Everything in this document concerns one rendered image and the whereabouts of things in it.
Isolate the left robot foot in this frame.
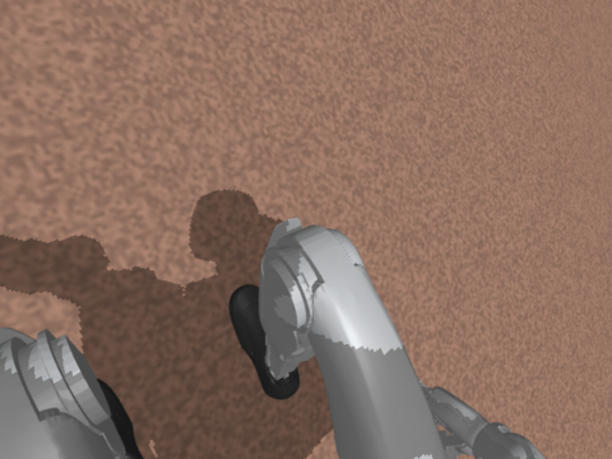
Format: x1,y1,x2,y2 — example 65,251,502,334
97,379,143,459

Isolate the right robot foot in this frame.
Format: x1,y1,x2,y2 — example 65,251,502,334
229,284,299,400

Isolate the right robot hand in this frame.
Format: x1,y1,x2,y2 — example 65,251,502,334
419,380,490,459

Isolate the right robot arm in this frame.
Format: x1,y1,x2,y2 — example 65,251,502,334
472,422,546,459

